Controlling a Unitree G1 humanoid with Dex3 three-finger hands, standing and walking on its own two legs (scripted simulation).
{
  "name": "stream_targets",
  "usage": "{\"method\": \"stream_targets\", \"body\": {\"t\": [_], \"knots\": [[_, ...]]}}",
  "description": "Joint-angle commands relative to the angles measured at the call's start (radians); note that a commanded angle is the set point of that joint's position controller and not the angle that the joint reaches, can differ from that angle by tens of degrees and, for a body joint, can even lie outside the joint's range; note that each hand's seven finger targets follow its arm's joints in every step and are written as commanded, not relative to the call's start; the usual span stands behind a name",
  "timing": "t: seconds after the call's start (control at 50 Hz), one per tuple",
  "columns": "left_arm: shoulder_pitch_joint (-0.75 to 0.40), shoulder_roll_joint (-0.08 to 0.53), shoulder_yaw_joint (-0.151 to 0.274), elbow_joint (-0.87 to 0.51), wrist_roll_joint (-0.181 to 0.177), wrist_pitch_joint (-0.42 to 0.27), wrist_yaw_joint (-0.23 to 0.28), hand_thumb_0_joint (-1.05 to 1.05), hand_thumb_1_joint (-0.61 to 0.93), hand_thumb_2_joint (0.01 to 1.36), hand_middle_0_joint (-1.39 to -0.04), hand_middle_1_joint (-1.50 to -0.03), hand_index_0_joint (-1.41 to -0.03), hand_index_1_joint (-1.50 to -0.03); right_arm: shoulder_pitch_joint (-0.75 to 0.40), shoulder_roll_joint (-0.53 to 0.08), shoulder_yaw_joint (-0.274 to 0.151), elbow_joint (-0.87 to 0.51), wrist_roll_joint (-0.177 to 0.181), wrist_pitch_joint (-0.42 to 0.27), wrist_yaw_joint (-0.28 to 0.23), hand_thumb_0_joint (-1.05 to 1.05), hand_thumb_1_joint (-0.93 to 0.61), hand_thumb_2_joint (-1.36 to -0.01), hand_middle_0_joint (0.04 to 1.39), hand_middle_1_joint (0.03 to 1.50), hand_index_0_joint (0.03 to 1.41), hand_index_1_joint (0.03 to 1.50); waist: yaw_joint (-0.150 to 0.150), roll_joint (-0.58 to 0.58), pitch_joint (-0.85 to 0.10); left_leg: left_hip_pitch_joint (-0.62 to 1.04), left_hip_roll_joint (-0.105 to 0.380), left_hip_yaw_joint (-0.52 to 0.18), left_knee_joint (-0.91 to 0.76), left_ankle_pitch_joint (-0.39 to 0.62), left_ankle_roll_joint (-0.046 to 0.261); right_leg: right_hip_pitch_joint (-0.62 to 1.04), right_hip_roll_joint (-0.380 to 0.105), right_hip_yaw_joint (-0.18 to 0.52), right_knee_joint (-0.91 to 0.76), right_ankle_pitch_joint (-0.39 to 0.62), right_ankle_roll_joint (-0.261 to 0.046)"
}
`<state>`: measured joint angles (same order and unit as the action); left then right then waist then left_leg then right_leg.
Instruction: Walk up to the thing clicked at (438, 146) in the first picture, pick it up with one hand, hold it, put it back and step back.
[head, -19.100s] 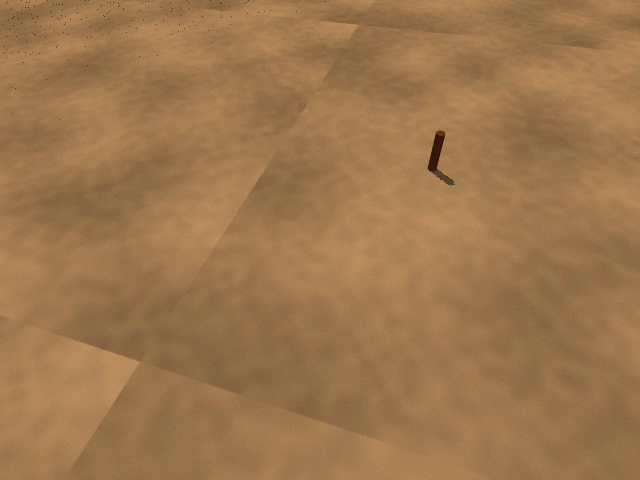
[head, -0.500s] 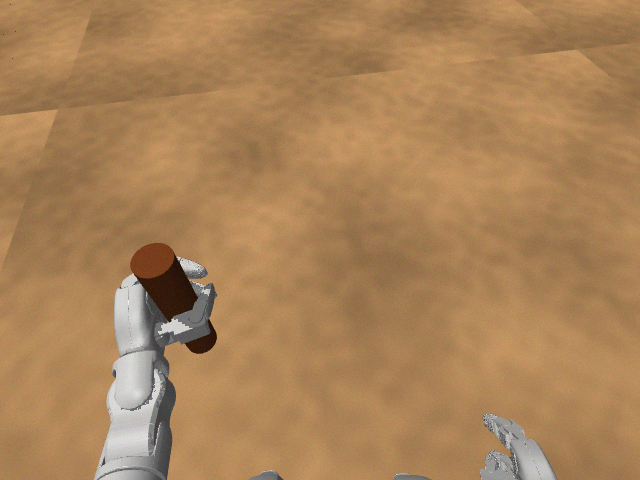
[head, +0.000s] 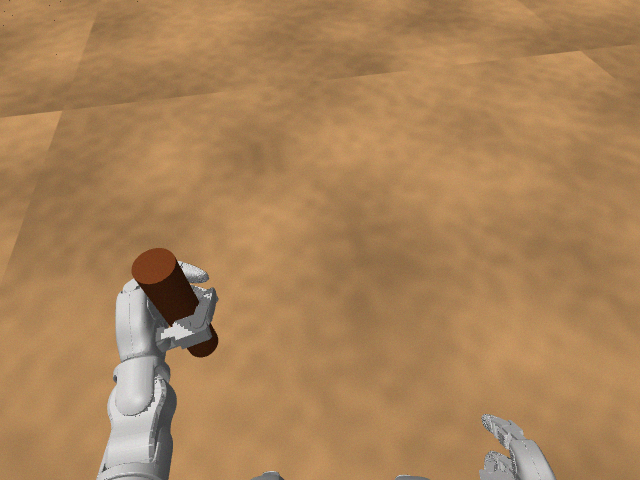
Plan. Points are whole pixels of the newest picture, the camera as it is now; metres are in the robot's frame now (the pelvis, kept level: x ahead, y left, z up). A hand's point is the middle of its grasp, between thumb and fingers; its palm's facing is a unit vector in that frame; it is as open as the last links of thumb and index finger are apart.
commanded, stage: hold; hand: left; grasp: from the side
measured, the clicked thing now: (182, 310) +0.32 +0.19 +0.03
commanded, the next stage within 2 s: crouch in 1.30 s
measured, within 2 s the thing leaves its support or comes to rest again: neither
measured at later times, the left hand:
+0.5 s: hand (194, 307) +0.32 +0.17 +0.04, palm faces +0.20 -0.98 -0.01, open 5.5 cm
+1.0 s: hand (192, 304) +0.32 +0.17 +0.04, palm faces +0.21 -0.98 -0.01, open 5.5 cm
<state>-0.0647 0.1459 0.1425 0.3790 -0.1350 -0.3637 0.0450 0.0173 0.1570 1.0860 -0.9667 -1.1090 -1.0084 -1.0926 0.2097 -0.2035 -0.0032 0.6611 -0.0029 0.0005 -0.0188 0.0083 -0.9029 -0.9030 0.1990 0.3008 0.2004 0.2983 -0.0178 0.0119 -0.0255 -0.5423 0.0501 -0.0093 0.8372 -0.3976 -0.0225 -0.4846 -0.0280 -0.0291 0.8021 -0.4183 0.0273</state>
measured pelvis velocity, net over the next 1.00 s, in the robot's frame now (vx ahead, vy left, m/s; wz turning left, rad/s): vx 0.00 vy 0.00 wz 0.00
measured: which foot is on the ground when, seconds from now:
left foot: down 0.00-1.00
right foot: down 0.00-1.00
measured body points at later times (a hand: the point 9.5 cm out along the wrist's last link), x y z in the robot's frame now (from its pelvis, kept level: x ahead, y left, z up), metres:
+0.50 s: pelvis +0.00 +0.00 +0.00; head +0.04 +0.00 +0.45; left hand +0.30 +0.22 +0.04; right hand +0.13 -0.24 -0.11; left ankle +0.02 +0.13 -0.70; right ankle -0.01 -0.14 -0.70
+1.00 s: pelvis +0.00 +0.00 +0.00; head +0.04 +0.01 +0.45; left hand +0.31 +0.23 +0.05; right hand +0.14 -0.24 -0.11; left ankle +0.02 +0.13 -0.70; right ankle -0.01 -0.14 -0.70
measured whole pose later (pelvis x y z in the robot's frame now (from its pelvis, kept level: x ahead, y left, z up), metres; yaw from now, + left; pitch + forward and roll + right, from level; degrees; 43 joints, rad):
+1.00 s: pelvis +0.00 +0.00 +0.00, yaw +0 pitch +6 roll -1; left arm -0.08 0.15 0.15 0.40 -0.13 -0.37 0.05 0.02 0.16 1.08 -0.96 -1.11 -1.00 -1.10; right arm 0.21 -0.20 -0.01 0.66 0.00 0.00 -0.02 0.01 -0.90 -0.90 0.20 0.30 0.20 0.30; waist -0.02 0.01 -0.03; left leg -0.55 0.05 -0.01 0.84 -0.40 -0.02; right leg -0.49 -0.03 -0.03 0.81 -0.42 0.03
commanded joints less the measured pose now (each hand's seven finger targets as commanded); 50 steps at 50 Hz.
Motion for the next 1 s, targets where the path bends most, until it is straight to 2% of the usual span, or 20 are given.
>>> {"method": "stream_targets", "body": {"t": [0.0,0.08,0.12,0.16,0.22,0.26,0.32,0.38,0.4,0.42,0.58,0.68,0.74,0.76,0.78,0.8,0.84,0.9,0.92,0.98], "knots": [[-0.3,0.113,0.032,-0.278,-0.014,-0.098,-0.003,0.0,0.566,1.184,-1.217,-1.276,-1.229,-1.271,-0.041,-0.129,-0.05,-0.12,-0.003,-0.047,-0.007,0.0,-0.894,-0.9,0.2,0.3,0.2,0.3,-0.003,0.033,-0.267,0.169,-0.03,0.01,-0.111,0.258,0.016,0.069,0.034,-0.019,-0.1,0.304,-0.025],[-0.287,0.125,0.057,-0.249,-0.012,-0.102,0.004,0.0,0.597,1.21,-1.221,-1.286,-1.231,-1.283,-0.035,-0.129,-0.052,-0.119,-0.006,-0.045,-0.006,0.0,-0.892,-0.9,0.2,0.3,0.2,0.3,0.003,0.015,-0.281,0.155,-0.029,0.008,-0.105,0.259,0.017,0.072,0.035,-0.019,-0.092,0.307,-0.025],[-0.312,0.111,0.034,-0.26,-0.011,-0.107,0.0,0.0,0.628,1.206,-1.223,-1.284,-1.235,-1.278,-0.036,-0.129,-0.051,-0.122,-0.006,-0.047,-0.003,0.0,-0.89,-0.899,0.2,0.3,0.2,0.3,-0.005,0.022,-0.285,0.171,-0.029,0.008,-0.104,0.271,0.016,0.074,0.035,-0.02,-0.091,0.316,-0.024],[-0.34,0.152,0.063,-0.292,-0.008,-0.113,0.001,0.0,0.589,1.203,-1.222,-1.287,-1.235,-1.282,-0.032,-0.131,-0.052,-0.122,-0.007,-0.047,-0.005,0.0,-0.897,-0.901,0.2,0.3,0.2,0.3,0.0,0.039,-0.321,0.183,-0.03,0.01,-0.099,0.286,0.017,0.083,0.034,-0.014,-0.091,0.332,-0.024],[-0.307,0.109,0.035,-0.254,-0.016,-0.108,-0.003,0.0,0.56,1.214,-1.227,-1.3,-1.239,-1.296,-0.027,-0.136,-0.055,-0.117,-0.007,-0.047,-0.004,0.0,-0.896,-0.901,0.2,0.3,0.2,0.3,-0.011,0.032,-0.307,0.194,-0.024,0.002,-0.104,0.292,0.017,0.065,0.038,-0.022,-0.086,0.324,-0.026],[-0.29,0.134,0.071,-0.24,-0.021,-0.106,-0.002,0.0,0.579,1.208,-1.221,-1.288,-1.233,-1.284,-0.031,-0.137,-0.055,-0.119,-0.004,-0.045,-0.003,0.0,-0.894,-0.9,0.2,0.3,0.2,0.3,0.003,0.008,-0.294,0.167,-0.027,0.005,-0.101,0.295,0.019,0.086,0.036,-0.021,-0.09,0.336,-0.024],[-0.288,0.118,0.044,-0.23,-0.011,-0.106,-0.005,0.0,0.564,1.21,-1.223,-1.291,-1.236,-1.287,-0.036,-0.132,-0.052,-0.125,-0.006,-0.044,0.0,0.0,-0.895,-0.901,0.2,0.3,0.2,0.3,-0.002,0.017,-0.274,0.159,-0.028,0.009,-0.105,0.263,0.017,0.071,0.037,-0.019,-0.094,0.308,-0.024],[-0.305,0.121,0.052,-0.232,-0.019,-0.115,-0.007,0.0,0.569,1.207,-1.226,-1.289,-1.237,-1.285,-0.049,-0.13,-0.051,-0.129,-0.003,-0.043,-0.001,0.0,-0.896,-0.901,0.2,0.3,0.2,0.3,0.002,0.012,-0.248,0.135,-0.034,0.015,-0.107,0.213,0.02,0.056,0.031,-0.014,-0.107,0.27,-0.024],[-0.305,0.132,0.063,-0.249,-0.021,-0.118,-0.009,0.0,0.571,1.208,-1.223,-1.287,-1.234,-1.284,-0.042,-0.134,-0.054,-0.129,-0.005,-0.043,-0.004,0.0,-0.898,-0.902,0.2,0.3,0.2,0.3,-0.001,0.003,-0.296,0.151,-0.034,0.014,-0.103,0.219,0.022,0.073,0.03,-0.013,-0.106,0.28,-0.022],[-0.322,0.127,0.044,-0.276,-0.018,-0.122,-0.012,0.0,0.559,1.197,-1.225,-1.283,-1.237,-1.279,-0.047,-0.131,-0.05,-0.132,-0.005,-0.046,-0.002,0.0,-0.899,-0.901,0.2,0.3,0.2,0.3,0.0,0.028,-0.276,0.154,-0.035,0.014,-0.111,0.206,0.019,0.065,0.031,-0.013,-0.106,0.262,-0.024],[-0.3,0.122,0.045,-0.249,-0.014,-0.106,0.001,0.0,0.575,1.215,-1.214,-1.283,-1.223,-1.282,-0.026,-0.137,-0.053,-0.117,-0.003,-0.043,-0.011,0.0,-0.897,-0.902,0.2,0.3,0.2,0.3,-0.013,0.01,-0.299,0.18,-0.028,0.01,-0.095,0.299,0.023,0.074,0.034,-0.016,-0.094,0.349,-0.02],[-0.31,0.131,0.06,-0.254,-0.01,-0.115,0.004,0.0,0.56,1.203,-1.205,-1.27,-1.215,-1.269,-0.044,-0.128,-0.051,-0.126,-0.005,-0.04,-0.007,0.0,-0.895,-0.902,0.2,0.3,0.2,0.3,0.006,0.023,-0.265,0.14,-0.032,0.012,-0.111,0.21,0.017,0.063,0.033,-0.017,-0.101,0.261,-0.027],[-0.332,0.102,0.021,-0.254,-0.008,-0.113,0.003,0.0,0.605,1.207,-1.214,-1.277,-1.225,-1.274,-0.045,-0.13,-0.051,-0.13,-0.007,-0.044,-0.007,0.0,-0.895,-0.901,0.2,0.3,0.2,0.3,-0.011,0.029,-0.271,0.157,-0.032,0.012,-0.107,0.223,0.017,0.053,0.034,-0.014,-0.099,0.275,-0.027],[-0.334,0.138,0.059,-0.271,-0.009,-0.116,0.007,0.0,0.594,1.207,-1.21,-1.279,-1.221,-1.275,-0.039,-0.13,-0.052,-0.126,-0.007,-0.047,-0.007,0.0,-0.896,-0.901,0.2,0.3,0.2,0.3,0.003,0.04,-0.303,0.168,-0.03,0.007,-0.106,0.243,0.015,0.069,0.036,-0.018,-0.091,0.288,-0.028],[-0.337,0.131,0.043,-0.275,-0.007,-0.113,0.008,0.0,0.588,1.203,-1.209,-1.274,-1.218,-1.272,-0.04,-0.135,-0.054,-0.13,-0.003,-0.046,-0.006,0.0,-0.899,-0.903,0.2,0.3,0.2,0.3,-0.001,0.045,-0.298,0.175,-0.029,0.007,-0.113,0.236,0.013,0.066,0.036,-0.019,-0.093,0.278,-0.03],[-0.333,0.146,0.063,-0.284,-0.012,-0.116,0.009,0.0,0.586,1.196,-1.206,-1.267,-1.215,-1.265,-0.038,-0.133,-0.053,-0.129,-0.004,-0.045,-0.006,0.0,-0.899,-0.903,0.2,0.3,0.2,0.3,0.006,0.044,-0.314,0.176,-0.028,0.003,-0.109,0.247,0.013,0.073,0.039,-0.022,-0.089,0.282,-0.03],[-0.297,0.113,0.035,-0.249,-0.012,-0.105,0.005,0.0,0.564,1.202,-1.213,-1.277,-1.223,-1.275,-0.038,-0.134,-0.051,-0.131,-0.002,-0.044,-0.009,0.0,-0.899,-0.903,0.2,0.3,0.2,0.3,-0.005,0.002,-0.294,0.173,-0.027,0.005,-0.109,0.256,0.017,0.077,0.039,-0.021,-0.095,0.3,-0.026],[-0.319,0.142,0.065,-0.256,-0.011,-0.101,0.012,0.0,0.561,1.217,-1.221,-1.291,-1.23,-1.29,-0.039,-0.136,-0.054,-0.126,-0.001,-0.044,-0.006,0.0,-0.898,-0.903,0.2,0.3,0.2,0.3,0.004,0.026,-0.295,0.171,-0.025,0.003,-0.111,0.262,0.015,0.071,0.039,-0.023,-0.091,0.297,-0.029],[-0.328,0.127,0.039,-0.286,-0.008,-0.105,0.011,0.0,0.54,1.216,-1.225,-1.296,-1.235,-1.295,-0.04,-0.131,-0.052,-0.131,-0.002,-0.044,-0.005,0.0,-0.901,-0.903,0.2,0.3,0.2,0.3,0.004,0.052,-0.295,0.183,-0.025,0.004,-0.117,0.257,0.011,0.067,0.04,-0.023,-0.091,0.286,-0.031],[-0.282,0.107,0.039,-0.249,-0.013,-0.1,0.011,0.0,0.555,1.227,-1.221,-1.296,-1.229,-1.296,-0.038,-0.131,-0.053,-0.13,0.0,-0.043,-0.005,0.0,-0.896,-0.903,0.2,0.3,0.2,0.3,0.005,0.013,-0.275,0.16,-0.027,0.006,-0.112,0.253,0.015,0.071,0.037,-0.022,-0.095,0.293,-0.028]]}}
